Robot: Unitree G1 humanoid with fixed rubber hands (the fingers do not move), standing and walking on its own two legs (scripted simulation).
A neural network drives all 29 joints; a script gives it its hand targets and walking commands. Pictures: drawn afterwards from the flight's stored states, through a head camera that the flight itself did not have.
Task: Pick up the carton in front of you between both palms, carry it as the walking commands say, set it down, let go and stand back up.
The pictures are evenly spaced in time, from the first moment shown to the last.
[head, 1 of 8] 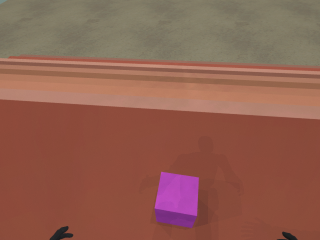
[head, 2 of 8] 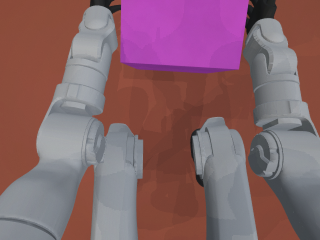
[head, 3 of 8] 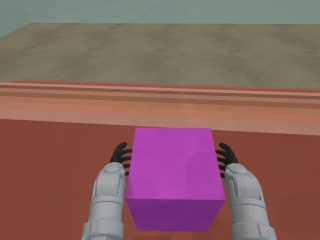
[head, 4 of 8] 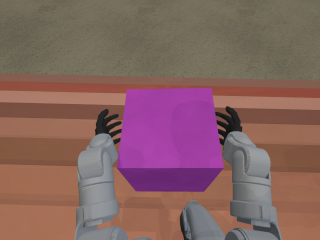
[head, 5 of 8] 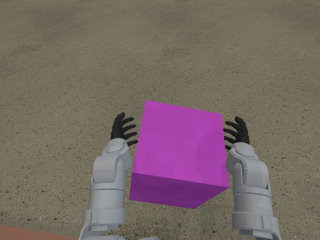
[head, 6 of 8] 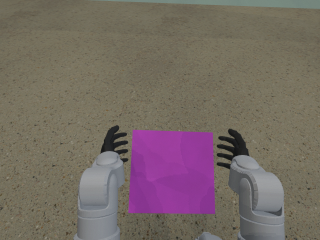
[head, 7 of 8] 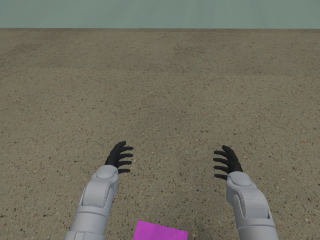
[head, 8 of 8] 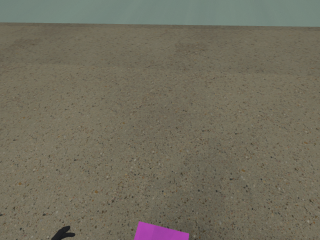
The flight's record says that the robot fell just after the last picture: no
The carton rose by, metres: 0.67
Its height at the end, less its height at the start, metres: -1.34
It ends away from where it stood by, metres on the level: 6.21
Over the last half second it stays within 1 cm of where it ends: yes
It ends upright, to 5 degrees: no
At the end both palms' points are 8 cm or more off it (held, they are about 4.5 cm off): yes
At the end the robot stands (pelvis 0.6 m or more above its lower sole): yes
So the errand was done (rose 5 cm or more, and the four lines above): no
